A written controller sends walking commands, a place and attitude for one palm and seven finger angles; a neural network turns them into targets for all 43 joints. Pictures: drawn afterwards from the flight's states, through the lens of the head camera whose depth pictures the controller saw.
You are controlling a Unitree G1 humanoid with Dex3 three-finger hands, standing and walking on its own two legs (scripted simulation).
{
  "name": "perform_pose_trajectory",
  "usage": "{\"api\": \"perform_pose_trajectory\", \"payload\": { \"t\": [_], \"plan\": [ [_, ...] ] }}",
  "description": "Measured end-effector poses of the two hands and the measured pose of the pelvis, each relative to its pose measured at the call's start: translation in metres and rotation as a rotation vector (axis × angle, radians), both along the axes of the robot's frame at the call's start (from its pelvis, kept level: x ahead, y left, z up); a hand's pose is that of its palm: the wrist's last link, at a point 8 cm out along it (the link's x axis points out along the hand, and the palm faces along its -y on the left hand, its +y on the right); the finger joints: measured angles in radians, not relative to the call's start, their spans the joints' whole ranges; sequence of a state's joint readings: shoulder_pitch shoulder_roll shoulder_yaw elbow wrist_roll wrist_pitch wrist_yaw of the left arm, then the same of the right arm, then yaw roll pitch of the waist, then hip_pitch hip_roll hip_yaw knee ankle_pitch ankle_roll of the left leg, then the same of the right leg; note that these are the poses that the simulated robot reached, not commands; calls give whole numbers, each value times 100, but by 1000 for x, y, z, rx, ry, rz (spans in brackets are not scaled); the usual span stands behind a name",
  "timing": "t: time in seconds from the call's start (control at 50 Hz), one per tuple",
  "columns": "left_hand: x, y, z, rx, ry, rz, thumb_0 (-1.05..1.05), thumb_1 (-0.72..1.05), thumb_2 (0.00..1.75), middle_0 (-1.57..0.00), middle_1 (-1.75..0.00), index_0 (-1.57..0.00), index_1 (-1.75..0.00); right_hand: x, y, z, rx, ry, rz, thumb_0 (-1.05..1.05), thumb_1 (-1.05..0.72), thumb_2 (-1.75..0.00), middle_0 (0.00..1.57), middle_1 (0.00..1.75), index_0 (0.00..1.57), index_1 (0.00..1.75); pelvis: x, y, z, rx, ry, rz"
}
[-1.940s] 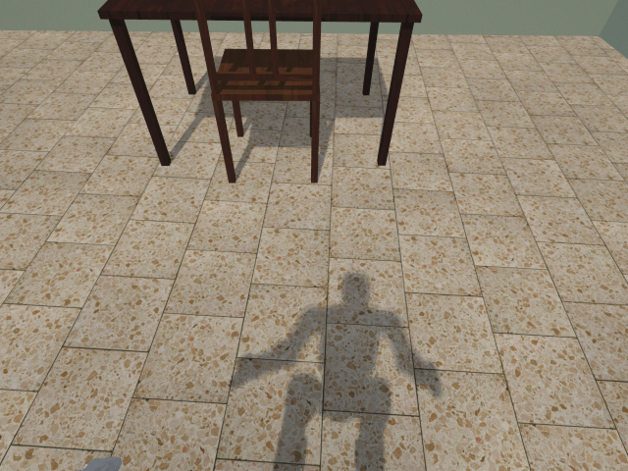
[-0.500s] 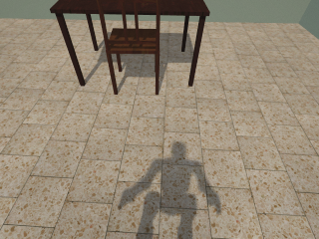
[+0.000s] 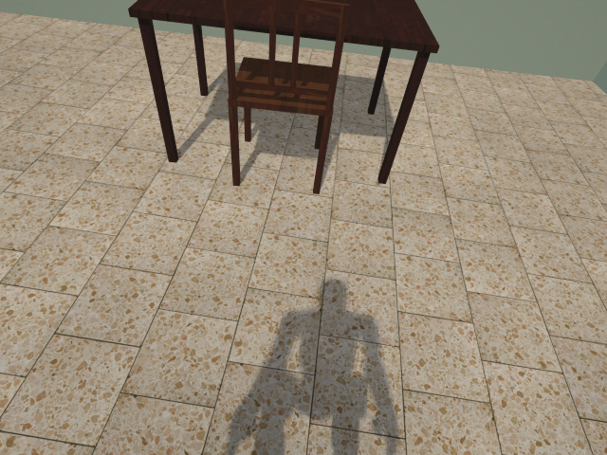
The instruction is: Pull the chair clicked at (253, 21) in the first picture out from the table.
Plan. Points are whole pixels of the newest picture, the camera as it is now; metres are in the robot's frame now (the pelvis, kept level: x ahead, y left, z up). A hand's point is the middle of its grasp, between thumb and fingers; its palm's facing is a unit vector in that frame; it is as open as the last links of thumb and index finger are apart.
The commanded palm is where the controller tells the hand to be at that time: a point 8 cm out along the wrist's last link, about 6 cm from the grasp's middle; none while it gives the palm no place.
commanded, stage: walk to a spot facing it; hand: left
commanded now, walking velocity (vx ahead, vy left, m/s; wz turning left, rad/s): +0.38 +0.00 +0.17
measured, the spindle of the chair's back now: (272, 49) +1.45 +0.16 -0.08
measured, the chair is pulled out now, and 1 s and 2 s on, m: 0.00 0.00 0.00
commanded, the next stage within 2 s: take the last steps up to it in 1.30 s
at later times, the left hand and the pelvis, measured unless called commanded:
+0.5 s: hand (218, 347) +0.33 +0.15 -0.17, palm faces +0.07 -0.98 -0.17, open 7.3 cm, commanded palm none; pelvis +0.22 -0.03 -0.02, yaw +6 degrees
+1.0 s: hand (193, 353) +0.32 +0.20 -0.18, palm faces +0.26 -0.96 -0.13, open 7.3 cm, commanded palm none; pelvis +0.44 +0.05 +0.00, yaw +9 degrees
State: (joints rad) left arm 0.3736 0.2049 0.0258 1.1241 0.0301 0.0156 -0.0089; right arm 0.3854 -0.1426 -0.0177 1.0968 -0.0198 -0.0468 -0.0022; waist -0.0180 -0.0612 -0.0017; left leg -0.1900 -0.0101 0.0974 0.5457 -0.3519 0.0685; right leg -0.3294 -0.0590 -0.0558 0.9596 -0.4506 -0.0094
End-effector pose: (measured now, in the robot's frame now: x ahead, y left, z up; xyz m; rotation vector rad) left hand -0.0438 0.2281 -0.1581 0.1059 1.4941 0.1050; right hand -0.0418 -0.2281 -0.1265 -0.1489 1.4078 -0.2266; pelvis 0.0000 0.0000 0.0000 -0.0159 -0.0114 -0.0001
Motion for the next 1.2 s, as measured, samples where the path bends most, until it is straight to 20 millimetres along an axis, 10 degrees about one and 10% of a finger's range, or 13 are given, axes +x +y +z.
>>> {"api": "perform_pose_trajectory", "payload": {
  "t": [0.24, 0.44, 0.66, 0.9, 1.0, 1.2],
  "plan": [
    [165, 5, 15, 12, -186, 3, 2, 94, 90, -20, -30, -20, -30, 6, 50, 13, 90, 220, -82, 0, -91, -90, 20, 30, 21, 30, 86, 4, 9, 4, 15, 43],
    [350, -23, 11, 49, -431, -47, 1, 92, 90, -19, -30, -20, -30, 103, 13, -21, 105, 293, -77, 0, -91, -90, 20, 30, 21, 30, 194, -23, -21, 10, -3, 72],
    [331, -15, 24, 101, -236, 119, -1, 95, 90, -20, -30, -20, -30, 392, -31, -5, 30, -148, 146, 0, -92, -90, 20, 30, 20, 30, 289, -26, 5, -7, 0, 132],
    [298, -6, 2, -2, 100, 289, 1, 92, 90, -20, -30, -20, -30, 616, 58, 6, 40, -359, 382, 0, -91, -90, 20, 30, 20, 30, 400, 30, -12, -18, -17, 174],
    [352, 17, 5, -19, 95, 269, 1, 91, 90, -20, -30, -20, -30, 622, 81, 5, 49, -319, 329, 0, -91, -90, 20, 30, 20, 30, 435, 51, -4, -1, -28, 159],
    [538, 65, 20, 26, -165, 182, 1, 92, 90, -19, -30, -20, -30, 596, 58, 12, -18, -109, 174, -3, -95, -90, 20, 30, 21, 30, 515, 68, 14, 15, -1, 142]
  ]
}}
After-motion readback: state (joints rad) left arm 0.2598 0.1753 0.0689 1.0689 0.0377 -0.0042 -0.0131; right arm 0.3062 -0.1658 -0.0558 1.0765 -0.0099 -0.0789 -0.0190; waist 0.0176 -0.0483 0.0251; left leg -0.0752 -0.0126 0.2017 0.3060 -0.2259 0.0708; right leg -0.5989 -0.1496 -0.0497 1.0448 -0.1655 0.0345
